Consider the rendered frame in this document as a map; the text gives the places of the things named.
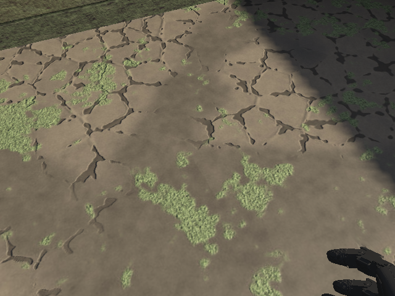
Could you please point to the right robot hand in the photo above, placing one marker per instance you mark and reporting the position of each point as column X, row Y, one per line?
column 371, row 264

